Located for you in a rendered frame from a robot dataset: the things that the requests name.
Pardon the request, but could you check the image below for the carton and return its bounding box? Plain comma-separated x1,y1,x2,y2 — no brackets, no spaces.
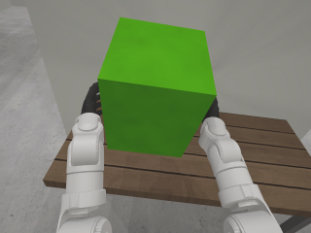
97,17,217,157

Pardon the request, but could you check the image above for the robot right hand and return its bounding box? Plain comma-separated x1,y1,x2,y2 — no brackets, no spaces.
202,97,220,123

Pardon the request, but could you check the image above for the left robot upper arm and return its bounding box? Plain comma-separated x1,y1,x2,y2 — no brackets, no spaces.
58,216,113,233

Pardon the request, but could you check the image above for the right robot upper arm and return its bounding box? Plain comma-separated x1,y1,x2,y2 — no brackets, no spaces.
224,210,282,233

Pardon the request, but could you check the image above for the robot left hand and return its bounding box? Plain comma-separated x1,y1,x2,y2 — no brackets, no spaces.
81,82,103,116

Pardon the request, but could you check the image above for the left robot forearm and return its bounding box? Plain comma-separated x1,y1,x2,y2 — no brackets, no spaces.
56,113,106,233

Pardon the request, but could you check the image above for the table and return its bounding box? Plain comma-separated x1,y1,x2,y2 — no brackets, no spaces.
43,99,311,233

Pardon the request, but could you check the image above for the right robot forearm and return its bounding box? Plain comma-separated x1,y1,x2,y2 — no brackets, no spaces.
198,116,283,233

